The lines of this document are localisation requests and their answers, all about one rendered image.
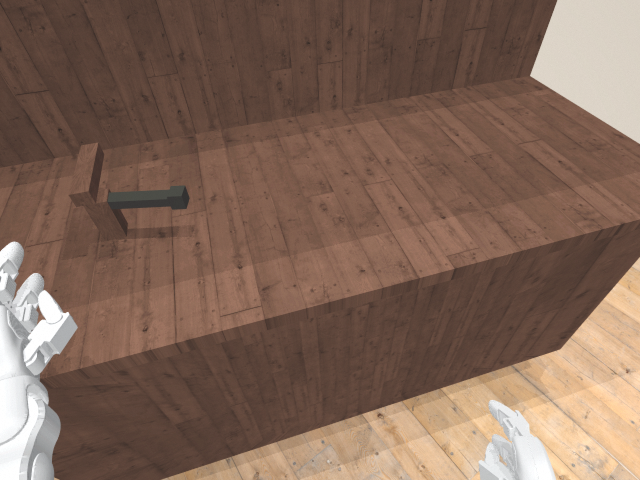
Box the left robot forearm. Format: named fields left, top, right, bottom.
left=0, top=375, right=61, bottom=480

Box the counter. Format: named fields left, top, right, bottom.
left=0, top=0, right=640, bottom=480

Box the robot right hand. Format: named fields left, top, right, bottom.
left=479, top=400, right=556, bottom=480

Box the tap lever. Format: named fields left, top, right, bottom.
left=108, top=185, right=190, bottom=210

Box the robot left hand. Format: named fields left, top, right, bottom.
left=0, top=242, right=78, bottom=381

